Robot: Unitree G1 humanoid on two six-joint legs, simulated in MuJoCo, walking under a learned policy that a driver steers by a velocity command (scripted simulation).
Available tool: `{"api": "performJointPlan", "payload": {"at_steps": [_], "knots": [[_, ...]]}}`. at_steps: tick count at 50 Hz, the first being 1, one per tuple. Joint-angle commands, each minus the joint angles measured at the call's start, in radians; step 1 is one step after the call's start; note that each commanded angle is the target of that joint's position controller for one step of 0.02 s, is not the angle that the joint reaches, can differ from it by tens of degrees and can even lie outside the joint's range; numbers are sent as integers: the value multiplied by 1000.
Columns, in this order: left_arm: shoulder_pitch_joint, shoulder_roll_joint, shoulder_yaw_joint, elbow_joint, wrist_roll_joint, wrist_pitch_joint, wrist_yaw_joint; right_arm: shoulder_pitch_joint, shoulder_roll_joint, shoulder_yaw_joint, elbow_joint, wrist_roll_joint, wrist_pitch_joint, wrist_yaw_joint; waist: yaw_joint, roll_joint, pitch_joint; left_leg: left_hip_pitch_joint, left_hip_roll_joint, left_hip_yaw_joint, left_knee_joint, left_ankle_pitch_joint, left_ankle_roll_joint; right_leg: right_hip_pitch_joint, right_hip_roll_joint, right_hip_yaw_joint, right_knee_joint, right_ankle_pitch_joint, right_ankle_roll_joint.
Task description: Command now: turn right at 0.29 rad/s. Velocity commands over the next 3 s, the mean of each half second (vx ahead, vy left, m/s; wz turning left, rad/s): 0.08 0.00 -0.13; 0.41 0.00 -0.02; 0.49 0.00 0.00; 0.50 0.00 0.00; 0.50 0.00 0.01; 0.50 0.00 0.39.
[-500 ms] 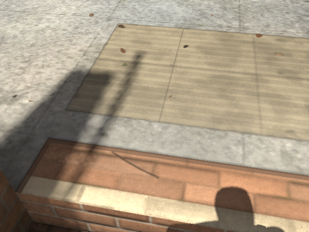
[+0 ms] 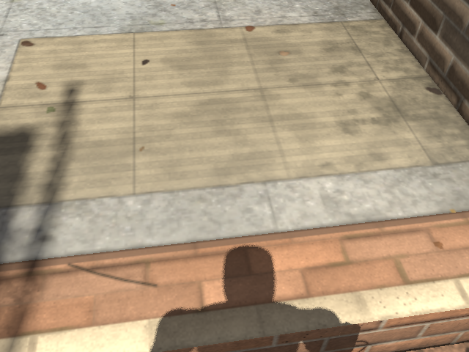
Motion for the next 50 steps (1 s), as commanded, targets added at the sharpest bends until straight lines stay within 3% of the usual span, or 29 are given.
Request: {"api": "performJointPlan", "payload": {"at_steps": [1,2,4,6,9,14,17,21,24,26,28,29,30,31,32,33,34,35,36,37,39,41,42,43,44,46,47,49,50], "knots": [[-37,84,21,-127,-20,-26,52,99,-201,-75,-2,-9,-1,-19,4,216,-10,269,409,-429,-202,303,266,-34,6,15,-312,177,-96],[-31,78,24,-130,-37,-49,56,63,-119,-47,-4,4,-1,-15,38,158,-52,233,357,-368,-145,345,196,91,16,22,-424,329,-151],[-80,156,44,-160,-40,-73,47,63,-52,-34,-67,12,-25,-25,-44,-35,-204,70,85,-73,65,178,5,368,-79,170,-367,790,-356],[-42,118,42,-150,-39,-41,15,16,-89,-49,-81,23,-32,-29,6,-49,-101,-68,17,-90,108,-1,-100,365,-137,312,-465,570,-387],[-72,73,23,-136,-64,-26,-31,86,-65,-44,-56,21,-22,-13,-16,-2,-48,-21,41,-145,39,97,-102,302,-92,274,-469,371,-287],[-6,85,24,-55,-39,-36,-59,112,-76,-35,-7,20,-4,33,34,22,46,11,26,-150,-34,72,-67,254,3,143,-491,154,-193],[19,133,43,-5,-29,-31,-49,109,-93,-35,5,8,5,37,63,-5,76,-33,8,-124,-1,-39,-54,250,-24,206,-590,-152,-253],[90,192,67,36,-10,-29,9,183,-127,-41,50,-5,5,-3,95,-98,80,-251,10,-184,224,-42,5,366,-226,525,-728,-375,-440],[-22,161,69,2,14,-47,46,271,-120,-47,83,-46,-5,-27,45,-87,46,-253,-4,-255,673,-113,52,263,-260,491,-764,-135,-492],[-13,132,68,7,3,-49,52,288,-103,-45,103,-37,12,-19,40,-96,33,-308,-19,-298,1055,-248,68,286,-290,437,-790,26,-482],[-203,176,63,-57,9,-53,60,243,-96,-46,61,-54,29,17,-65,32,36,-100,21,-234,552,-285,83,219,-119,143,-774,51,-309],[-289,173,53,-84,-9,-36,63,210,-76,-39,71,-49,30,45,-80,41,51,-38,20,-202,135,-292,43,285,-42,76,-676,275,-297],[-319,246,74,-93,0,-1,57,296,-54,-32,116,-22,18,60,-131,24,48,120,-54,-101,-142,-68,11,271,-11,36,-582,570,-362],[-186,288,100,-47,39,24,19,450,-42,-28,188,5,4,49,-115,-4,18,304,-104,-87,-248,188,-19,252,-56,88,-461,664,-424],[-69,232,98,17,76,29,-33,536,-64,-32,241,26,-4,33,-105,45,30,365,-69,-173,-342,304,8,223,-59,37,-250,696,-424],[100,84,81,64,60,30,-89,796,-246,-82,327,-17,1,12,-79,257,-23,573,180,-509,-169,1001,244,-114,56,-52,160,375,-342],[94,22,56,64,29,20,-86,956,-262,-71,343,-48,13,57,-152,383,-76,614,361,-772,-142,1379,457,-354,208,48,770,-127,-316],[60,-72,26,15,-3,8,-73,925,-225,-54,393,-80,8,88,-120,433,1,591,431,-814,-173,911,489,-699,225,197,1284,-166,-336],[-168,-36,40,-42,-25,-7,-43,806,-123,-33,405,-89,22,91,-133,270,147,561,405,-696,-244,456,408,-987,186,146,1459,-196,-373],[-284,17,43,-102,-5,-19,-14,725,-10,4,390,-92,25,86,-134,187,152,564,375,-642,-279,350,361,-1139,172,103,1507,-224,-407],[-382,-41,-8,-219,-4,-16,16,633,94,53,436,-118,27,86,-28,103,158,377,286,-498,-338,275,268,-1129,93,111,1394,-235,-450],[-363,-88,-66,-256,-31,18,0,494,4,24,422,-131,30,60,63,136,104,125,212,-373,-450,106,213,-1012,17,-3,1291,-168,-437],[-437,-36,-68,-295,-50,40,3,444,-54,11,406,-133,17,64,82,50,70,-33,155,-315,-509,57,183,-834,-15,-70,998,-12,-420],[-565,25,-65,-323,-52,80,-5,349,-82,6,359,-98,7,93,115,83,77,-438,108,-281,-698,254,213,-419,1,-150,782,-4,-383],[-621,10,-82,-329,-38,120,-31,487,-163,-4,414,-65,9,103,128,237,33,-484,161,-340,-731,747,330,-264,98,-256,824,-39,-321],[-327,2,-87,-229,-20,133,-49,572,-250,-19,420,-26,-40,121,198,311,-76,-9,217,-238,-421,2007,291,-296,145,-271,706,107,-291],[-316,22,-80,-218,-2,131,-43,608,-270,-44,412,-5,-45,108,152,313,-114,244,250,-262,-357,2135,258,-338,187,-298,466,-9,-274],[-293,4,-69,-216,8,130,-23,659,-249,-62,472,-59,-14,113,160,348,-155,449,280,-277,-142,2407,205,-244,220,-239,185,-82,-306],[32,33,-48,-88,6,138,0,559,-269,-88,444,-96,3,128,246,245,-263,283,261,-318,146,2307,177,84,189,-26,1,63,-329]]}}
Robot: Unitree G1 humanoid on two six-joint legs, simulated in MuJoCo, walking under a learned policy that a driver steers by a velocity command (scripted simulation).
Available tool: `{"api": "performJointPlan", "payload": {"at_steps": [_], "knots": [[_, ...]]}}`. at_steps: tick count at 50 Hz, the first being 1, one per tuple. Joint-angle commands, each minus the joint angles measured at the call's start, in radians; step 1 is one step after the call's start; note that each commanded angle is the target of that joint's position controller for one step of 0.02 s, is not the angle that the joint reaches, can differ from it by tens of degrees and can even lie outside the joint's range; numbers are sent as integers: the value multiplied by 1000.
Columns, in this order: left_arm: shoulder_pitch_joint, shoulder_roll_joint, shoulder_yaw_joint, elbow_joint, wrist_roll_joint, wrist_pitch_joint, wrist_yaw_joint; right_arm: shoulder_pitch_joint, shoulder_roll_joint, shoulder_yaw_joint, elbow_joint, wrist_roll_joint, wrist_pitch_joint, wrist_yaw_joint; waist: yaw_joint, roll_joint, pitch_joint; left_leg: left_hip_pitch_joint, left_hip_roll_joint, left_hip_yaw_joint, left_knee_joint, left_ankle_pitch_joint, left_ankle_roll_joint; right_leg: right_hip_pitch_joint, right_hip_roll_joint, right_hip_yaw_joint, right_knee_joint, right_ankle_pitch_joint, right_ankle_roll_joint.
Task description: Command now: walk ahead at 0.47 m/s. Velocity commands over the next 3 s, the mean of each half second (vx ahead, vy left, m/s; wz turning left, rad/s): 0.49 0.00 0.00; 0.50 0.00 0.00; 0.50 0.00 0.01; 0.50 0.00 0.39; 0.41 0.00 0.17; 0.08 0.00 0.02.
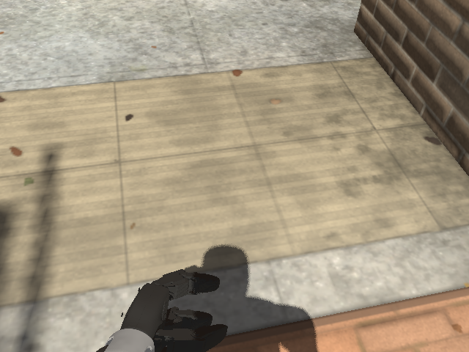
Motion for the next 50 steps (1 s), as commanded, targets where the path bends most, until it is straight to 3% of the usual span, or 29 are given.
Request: {"api": "performJointPlan", "payload": {"at_steps": [1,2,3,4,5,7,9,11,12,13,15,16,18,19,21,22,23,24,25,26,28,29,32,34,35,38,41,44,50], "knots": [[659,240,88,224,-20,-7,39,21,-178,-45,-86,-93,17,45,269,-344,-372,-446,29,-131,1027,686,16,1075,-186,744,-603,672,-266],[692,266,106,191,21,-42,25,-6,-206,-87,-41,0,26,40,289,-397,-205,-686,-183,-271,1754,51,-7,818,-347,1157,-934,389,-324],[573,291,128,277,23,-98,22,-152,-127,-71,-118,17,33,23,198,-240,41,-1034,-227,-366,2133,4,38,774,-331,1033,-889,153,-221],[465,235,125,313,22,-129,7,-270,-70,-46,-168,17,43,-4,152,-105,128,-1186,-222,-337,2221,-42,75,735,-302,899,-826,176,-193],[416,117,93,348,12,-157,-11,-307,-77,-46,-197,1,55,-27,90,29,117,-1227,-217,-334,2174,-97,109,749,-296,757,-835,374,-181],[379,-13,49,433,36,-188,-26,-341,-14,-5,-266,-2,78,-55,-43,22,129,-1269,-117,-227,2138,-123,141,666,-219,475,-856,319,-69],[403,-7,58,441,52,-202,-14,-375,32,25,-291,17,98,-60,-55,-150,209,-1355,-117,-108,2334,-388,152,599,-195,328,-960,279,-44],[448,33,58,465,117,-202,-4,-493,30,51,-368,31,76,-63,-69,-116,246,-1374,-87,-55,2331,-395,184,459,-196,310,-1023,126,-32],[486,99,60,479,160,-196,-19,-595,-28,54,-431,34,78,-67,-56,-73,200,-1293,-48,6,2114,-264,181,396,-173,282,-1044,58,-1],[529,136,69,483,162,-194,-20,-668,-55,54,-468,53,81,-74,-9,-95,206,-1259,-30,15,1993,-210,166,373,-159,266,-1072,112,-7],[456,222,79,450,107,-172,-52,-874,-194,35,-544,57,115,-83,7,-154,178,-920,-12,83,1654,-427,111,165,-220,274,-1345,184,-81],[453,212,69,423,63,-192,-64,-819,-157,37,-509,27,120,-77,-5,-192,178,-829,-25,128,1640,-471,62,215,-270,294,-1356,301,-105],[584,321,90,459,15,-230,-57,-773,-146,41,-520,12,133,-73,-30,-249,73,-885,-106,161,1457,-640,24,598,-316,232,-1186,1170,-128],[641,334,102,472,-2,-243,-53,-767,-142,43,-525,4,132,-67,-21,-267,40,-966,-147,201,1311,-803,13,849,-354,252,-1092,1489,-136],[680,376,136,488,5,-239,-50,-579,-138,38,-478,-1,109,-61,-39,-295,-69,-852,-139,123,1226,-541,52,1045,-345,180,-874,1882,-81],[709,337,138,471,41,-241,-56,-446,-179,37,-429,29,99,-79,-18,-177,-172,-588,-98,-71,1177,-529,105,819,-308,205,-762,1854,-54],[632,314,143,445,43,-228,-66,-279,-252,11,-372,23,94,-94,-96,-35,-186,-426,-67,-279,963,-806,119,612,-227,253,-586,1607,-52],[507,199,123,428,59,-202,-79,-106,-312,-15,-287,-12,82,-111,-163,208,-133,-294,32,-582,646,-911,192,300,-93,283,-215,746,-14],[487,181,129,436,44,-191,-69,-54,-314,-26,-268,-9,47,-120,-177,246,-79,-312,84,-866,443,-1096,203,86,-11,467,315,530,34],[484,178,125,408,19,-200,-37,-97,-291,-27,-239,17,1,-125,-108,274,15,-338,81,-850,442,-1152,146,-65,23,556,568,550,25],[389,188,115,330,13,-210,3,-282,-177,-16,-183,43,-26,-120,5,-7,101,-344,56,-617,490,-879,73,-161,27,554,639,535,12],[369,169,108,307,18,-206,20,-327,-136,-12,-153,47,-26,-122,53,-83,120,-361,60,-568,499,-697,44,-173,7,550,622,523,10],[361,197,108,317,15,-208,35,-426,-62,2,-168,25,-37,-113,137,-88,111,-426,32,-357,466,-410,23,-174,-67,443,511,469,65],[268,227,120,280,16,-221,29,-476,-91,-6,-240,19,-49,-106,119,-99,119,-529,-19,-204,364,-477,25,-2,-126,307,273,440,107],[243,209,121,264,35,-228,26,-428,-95,-1,-247,11,-63,-114,107,-23,152,-517,-11,-205,310,-382,22,29,-145,278,297,457,121],[124,190,120,199,39,-227,24,-179,-123,-14,-187,-1,-80,-133,5,-61,174,-181,74,-229,315,-31,51,-180,-192,278,82,541,138],[60,143,114,171,46,-210,21,-92,-115,-20,-180,29,-73,-134,-28,-48,170,-90,95,-170,273,34,57,-105,-222,225,-210,663,150],[-53,148,129,125,14,-190,13,-124,-141,-30,-207,54,-62,-118,-32,0,228,-158,99,-114,159,48,46,150,-173,144,-463,668,143],[-92,171,166,78,-11,-181,32,-84,-186,-61,-137,35,-46,-108,1,26,245,222,180,-79,192,367,27,298,-105,142,-760,508,107]]}}
Over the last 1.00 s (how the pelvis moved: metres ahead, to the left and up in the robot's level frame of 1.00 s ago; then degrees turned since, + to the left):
0.19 0.05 0.07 -2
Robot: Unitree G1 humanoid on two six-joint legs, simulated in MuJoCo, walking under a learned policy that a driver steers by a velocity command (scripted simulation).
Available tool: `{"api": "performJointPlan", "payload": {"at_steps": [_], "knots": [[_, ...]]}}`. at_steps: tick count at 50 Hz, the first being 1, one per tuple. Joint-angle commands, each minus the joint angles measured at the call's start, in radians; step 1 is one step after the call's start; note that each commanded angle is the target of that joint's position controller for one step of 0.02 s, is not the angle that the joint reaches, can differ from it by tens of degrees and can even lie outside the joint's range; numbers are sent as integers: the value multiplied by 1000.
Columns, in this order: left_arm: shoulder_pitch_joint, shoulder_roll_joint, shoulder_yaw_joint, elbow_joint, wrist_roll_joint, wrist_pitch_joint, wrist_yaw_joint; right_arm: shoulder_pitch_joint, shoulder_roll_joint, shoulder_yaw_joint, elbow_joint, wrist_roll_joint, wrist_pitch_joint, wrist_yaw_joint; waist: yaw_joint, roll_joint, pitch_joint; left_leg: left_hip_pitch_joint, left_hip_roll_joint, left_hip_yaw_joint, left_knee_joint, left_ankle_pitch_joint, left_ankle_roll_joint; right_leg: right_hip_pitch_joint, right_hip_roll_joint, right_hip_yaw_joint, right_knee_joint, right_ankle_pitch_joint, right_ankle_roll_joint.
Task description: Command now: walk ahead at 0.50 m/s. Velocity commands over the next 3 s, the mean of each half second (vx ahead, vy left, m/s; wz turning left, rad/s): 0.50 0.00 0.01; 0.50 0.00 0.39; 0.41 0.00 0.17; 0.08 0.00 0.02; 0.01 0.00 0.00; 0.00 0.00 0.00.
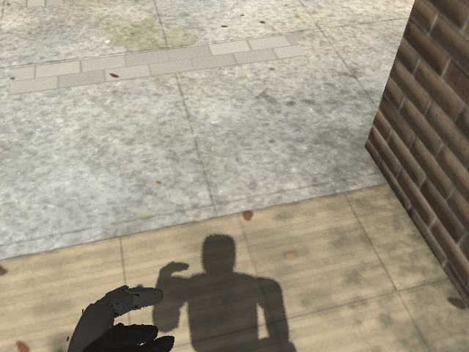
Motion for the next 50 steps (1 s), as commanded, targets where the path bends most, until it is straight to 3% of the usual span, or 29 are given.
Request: {"api": "performJointPlan", "payload": {"at_steps": [1,2,3,4,5,6,7,8,10,11,13,15,16,17,18,20,23,28,30,32,33,34,35,36,37,38,42,46,50], "knots": [[-88,86,46,-75,-23,-18,22,51,-192,-53,13,-11,13,-3,81,124,63,132,258,-73,18,1068,141,124,49,-22,-128,-34,-44],[-31,126,67,-59,-34,-28,35,50,-181,-55,7,-15,17,-2,106,82,0,91,206,-28,90,1137,101,317,76,-46,-127,15,-72],[93,152,83,-25,-32,-37,45,54,-140,-44,-4,-24,16,-7,127,60,-139,-32,150,-10,217,1043,62,634,43,-13,-18,83,-136],[214,182,80,-4,-21,-45,39,204,-50,-17,-15,-35,5,-30,94,-120,-357,-333,55,-4,431,676,0,1107,-116,163,42,269,-307],[489,172,84,72,-11,-41,53,133,-25,2,-61,-31,0,-10,214,-271,-430,-595,-109,-21,661,-37,-53,1325,-303,570,-200,22,-411],[634,174,97,159,13,-46,65,-102,-88,-30,-100,-6,21,10,296,-150,-239,-753,-67,-110,908,-71,0,1195,-256,597,-319,-237,-269],[518,214,112,148,-3,-58,71,-147,-106,-42,-110,7,21,8,236,-91,-44,-802,5,-122,997,29,36,950,-233,497,-335,-285,-190],[434,167,104,138,-7,-58,75,-127,-134,-55,-92,-12,21,2,187,-66,3,-744,60,-123,983,93,67,774,-223,422,-372,-225,-197],[348,41,69,131,-8,-59,67,-146,-51,-32,-97,-53,29,-9,103,-2,5,-656,100,-107,996,181,91,591,-213,336,-414,-78,-209],[339,19,63,127,-5,-63,64,-167,-16,-27,-100,-55,35,-9,94,1,-3,-674,106,-95,1011,187,93,559,-199,313,-431,-98,-219],[338,18,60,123,8,-71,59,-204,-17,-27,-106,-38,39,-8,85,-7,1,-762,109,-87,1027,193,91,530,-179,256,-457,-95,-234],[371,41,63,124,16,-78,48,-266,-35,-29,-114,-42,40,-5,85,-7,43,-837,127,-77,954,261,80,495,-178,219,-480,-83,-252],[393,140,65,124,-60,-84,54,-294,-152,-64,-168,77,40,-64,50,57,68,-856,180,-81,898,270,25,493,-209,241,-487,-90,-226],[397,145,64,129,-73,-85,60,-350,-156,-60,-182,78,34,-83,65,44,74,-868,188,-73,823,316,2,488,-203,233,-491,-76,-215],[416,152,62,134,-64,-83,67,-381,-137,-54,-191,57,31,-87,79,27,79,-841,185,-55,736,374,-10,472,-184,199,-488,-57,-201],[490,144,62,160,-52,-72,84,-475,-102,-46,-214,48,34,-81,115,-38,92,-789,148,-13,590,479,-20,465,-136,141,-488,-40,-171],[562,150,63,180,-56,-65,88,-565,-90,-42,-232,56,50,-59,153,-38,106,-732,108,26,414,530,-10,551,-121,97,-473,-24,-148],[598,176,83,196,-52,-42,94,-678,-112,-40,-278,64,61,-30,182,-60,142,-761,76,50,280,370,42,786,-204,70,-377,87,-120],[557,199,93,183,-57,-36,98,-625,-146,-54,-275,52,64,-20,138,-96,104,-612,19,90,241,282,82,801,-207,34,-268,383,-96],[525,199,88,165,-47,-29,102,-354,-227,-101,-199,49,61,-23,18,-85,-42,-231,-37,104,205,356,140,709,-140,-42,53,556,-41],[493,190,80,122,-25,-37,105,-157,-320,-129,-164,40,64,-34,-46,33,-169,96,147,-163,248,467,208,431,-84,-80,388,229,4],[580,67,36,105,-17,-65,82,-121,-356,-126,-157,38,61,-31,34,285,-259,388,340,-654,101,296,372,27,100,22,690,-547,59],[502,136,53,104,-48,-96,67,-111,-286,-110,-168,36,67,-35,-7,212,-267,393,317,-689,32,212,338,-86,64,163,799,-557,45],[413,177,62,72,-74,-111,65,-190,-255,-104,-194,33,67,-43,0,169,-147,282,286,-551,25,272,302,-150,24,152,815,-477,35],[357,182,61,59,-65,-118,72,-265,-234,-94,-222,28,62,-46,31,50,-86,131,254,-451,3,363,285,-113,-14,147,757,-395,33],[335,198,73,46,-47,-113,86,-319,-215,-87,-236,30,57,-49,67,-3,-33,-14,229,-384,-23,450,271,-47,-40,143,686,-348,42],[320,169,81,-1,-35,-61,105,-305,-227,-79,-247,37,43,-54,129,32,24,-221,177,-297,-85,515,274,50,-57,141,484,-309,81],[150,125,60,-62,-20,-62,93,-249,-272,-99,-252,49,55,-77,91,39,51,-319,110,-232,-80,457,230,122,-7,127,154,-84,95],[67,135,51,-82,-41,-65,72,-177,-256,-98,-237,54,59,-77,45,83,56,-285,122,-249,-46,341,210,196,25,125,-12,28,91]]}}
Over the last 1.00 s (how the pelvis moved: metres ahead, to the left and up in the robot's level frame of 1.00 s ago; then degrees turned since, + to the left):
0.45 0.05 0.33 1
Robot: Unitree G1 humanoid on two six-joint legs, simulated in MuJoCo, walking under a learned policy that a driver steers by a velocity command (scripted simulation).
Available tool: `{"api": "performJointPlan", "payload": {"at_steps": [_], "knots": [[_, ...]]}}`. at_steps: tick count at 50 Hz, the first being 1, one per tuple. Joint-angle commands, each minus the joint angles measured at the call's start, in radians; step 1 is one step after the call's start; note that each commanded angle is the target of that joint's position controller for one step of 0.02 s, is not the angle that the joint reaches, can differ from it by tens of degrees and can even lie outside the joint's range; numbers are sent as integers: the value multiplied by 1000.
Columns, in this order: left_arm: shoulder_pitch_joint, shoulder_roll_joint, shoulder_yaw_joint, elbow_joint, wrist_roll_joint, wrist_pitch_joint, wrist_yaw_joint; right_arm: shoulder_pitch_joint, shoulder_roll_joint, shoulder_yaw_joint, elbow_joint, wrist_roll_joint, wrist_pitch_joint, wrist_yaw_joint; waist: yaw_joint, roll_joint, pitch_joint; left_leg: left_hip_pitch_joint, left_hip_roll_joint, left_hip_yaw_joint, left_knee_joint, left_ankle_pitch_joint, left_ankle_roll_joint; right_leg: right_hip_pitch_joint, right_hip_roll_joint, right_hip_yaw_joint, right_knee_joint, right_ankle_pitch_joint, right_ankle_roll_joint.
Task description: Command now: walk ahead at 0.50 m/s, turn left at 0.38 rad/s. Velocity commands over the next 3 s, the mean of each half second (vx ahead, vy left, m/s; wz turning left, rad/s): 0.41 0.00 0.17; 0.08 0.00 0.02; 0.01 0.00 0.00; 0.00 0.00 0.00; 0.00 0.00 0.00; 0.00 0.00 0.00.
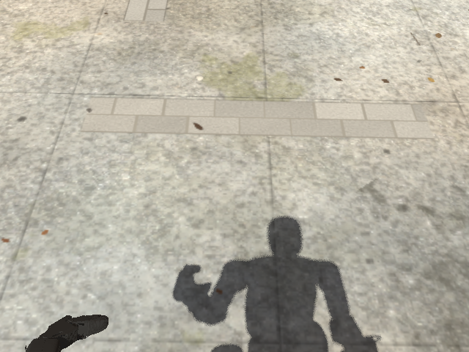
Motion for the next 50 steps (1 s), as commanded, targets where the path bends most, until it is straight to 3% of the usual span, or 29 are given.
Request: {"api": "performJointPlan", "payload": {"at_steps": [1,4,6,7,8,9,10,11,12,14,17,19,22,25,27,28,29,30,31,32,34,36,38,40,42,43,44,46,50], "knots": [[-78,61,2,-73,-11,-13,-16,8,-142,-35,-59,6,-13,-5,1,105,-33,-52,249,-185,-71,118,150,144,42,-41,-89,56,-7],[-83,96,8,-88,-14,-30,-29,34,-149,-38,-56,0,-6,-7,9,126,-32,33,282,-246,15,134,130,184,57,-55,-166,-56,-49],[50,129,25,-51,-5,-39,-29,22,-131,-32,-68,-4,-3,-6,77,148,-88,37,228,-229,141,287,97,367,75,-75,-218,-82,-100],[207,177,41,-21,7,-44,-26,-4,-98,-20,-88,-12,-8,-4,148,96,-196,-52,175,-162,357,291,63,590,-34,25,-183,-38,-162],[356,263,67,8,20,-35,-23,93,-55,-7,-100,7,-25,-3,151,-149,-323,-393,46,-30,694,54,-20,949,-232,371,-214,-128,-321],[398,218,59,30,-5,-23,-31,108,-91,-7,-100,16,-36,-1,160,-281,-333,-592,35,-36,867,-362,-42,1003,-328,653,-344,-314,-388],[345,148,38,14,-18,-18,-29,33,-156,-23,-108,20,-39,3,169,-153,-200,-679,91,-68,954,-304,-39,907,-301,580,-361,-426,-349],[280,124,27,-2,-11,-10,-28,-46,-149,-21,-124,12,-35,3,151,-64,-120,-674,141,-27,952,-214,-35,781,-257,451,-376,-404,-310],[230,106,19,-5,-4,-6,-32,-90,-134,-22,-139,-4,-32,1,126,-29,-56,-646,174,0,890,-150,-36,655,-216,367,-410,-333,-293],[192,79,5,-5,8,-8,-36,-83,-111,-25,-144,-11,-22,-3,80,-57,-25,-540,210,16,799,-96,-46,516,-157,247,-446,-103,-267],[212,107,9,22,7,-10,-29,-91,-70,-14,-158,-21,-16,-9,58,-52,-53,-479,199,56,650,-46,-84,484,-127,87,-420,410,-272],[222,131,14,34,-1,2,-18,-130,-38,1,-165,-24,-14,-7,67,-55,-82,-406,184,78,498,65,-94,470,-92,-1,-402,510,-249],[273,149,16,60,-12,19,-10,-202,-43,6,-177,-14,-7,1,99,-70,-104,-319,152,90,338,204,-97,485,-80,-35,-384,472,-232],[295,151,13,79,-18,33,-8,-258,-67,3,-200,-17,-3,9,114,-72,-98,-292,138,76,244,191,-79,536,-110,0,-332,400,-227],[273,151,12,81,-27,39,-5,-233,-80,-3,-195,-25,-8,15,85,-67,-104,-213,123,83,132,219,-51,545,-105,17,-260,329,-202],[283,141,8,85,-27,39,-5,-194,-96,-10,-178,-32,-11,13,71,-48,-118,-126,114,89,58,309,-31,537,-73,14,-206,284,-175],[313,120,1,84,-10,30,-5,-149,-155,-24,-173,-43,-14,4,72,7,-167,30,197,18,90,653,7,470,-19,-17,-112,199,-131],[408,62,-16,93,10,15,-11,-105,-192,-28,-177,-58,-7,-4,103,146,-268,302,367,-123,189,1016,120,265,53,-60,48,-142,-73],[448,41,-33,109,3,18,-11,-71,-113,-8,-163,-48,5,0,71,263,-369,347,485,-243,164,1023,239,213,65,-57,187,-532,-28],[395,90,-20,102,-10,38,-11,-67,-59,9,-152,-36,15,7,55,239,-340,293,472,-285,117,825,247,174,49,-34,258,-701,-4],[307,111,-8,87,-10,84,4,-150,-90,7,-154,-34,26,10,68,137,-216,116,420,-256,37,454,186,143,20,-35,291,-650,16],[308,95,-6,93,-1,116,19,-267,-117,0,-170,-42,36,2,117,157,-145,-99,362,-180,-34,250,134,264,7,-47,198,-533,24],[341,57,-14,120,4,119,23,-302,-99,2,-164,-44,44,-3,137,176,-136,-200,298,-90,-47,154,107,394,33,-89,87,-389,17],[359,44,-16,138,11,117,19,-298,-74,9,-145,-33,48,-4,148,171,-138,-230,262,-46,-34,-14,79,491,53,-118,-55,-232,0],[324,73,-15,122,34,118,15,-240,-46,17,-109,-29,48,-2,126,126,-82,-258,218,-32,-21,-254,-1,504,20,-80,-155,-194,-37],[302,117,-9,105,29,119,19,-219,-54,14,-100,-35,48,-1,97,73,-33,-261,186,-14,8,-297,-33,448,-21,-45,-197,-270,-64],[272,145,1,117,14,117,21,-204,-55,10,-100,-31,48,-5,69,-54,9,-177,136,52,42,-213,-59,299,-18,-30,-238,-475,-91],[230,86,-14,117,17,98,21,-216,-67,4,-86,-31,46,-15,65,-84,27,-69,129,71,116,-73,-64,214,-12,-23,-297,-522,-73],[258,81,-16,140,6,74,19,-187,-54,2,-44,-31,46,-14,76,-29,-2,-49,135,68,137,59,-48,288,5,-43,-256,-376,-56]]}}
Over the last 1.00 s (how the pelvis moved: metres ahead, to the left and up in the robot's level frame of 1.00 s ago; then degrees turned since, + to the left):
0.52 0.01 0.02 13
